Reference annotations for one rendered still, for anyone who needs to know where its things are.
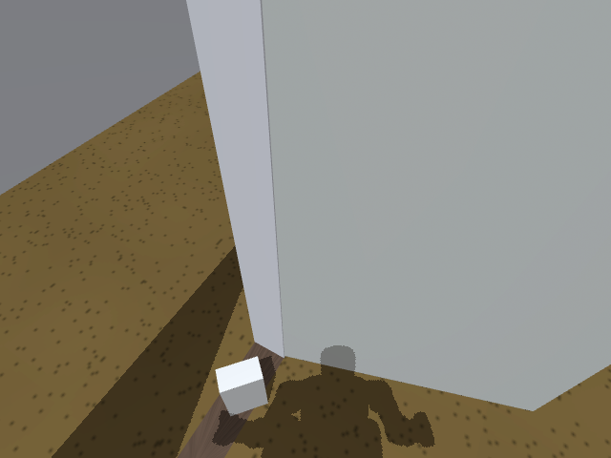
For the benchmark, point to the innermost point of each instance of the carton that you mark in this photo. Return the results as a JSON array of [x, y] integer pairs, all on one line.
[[241, 386]]

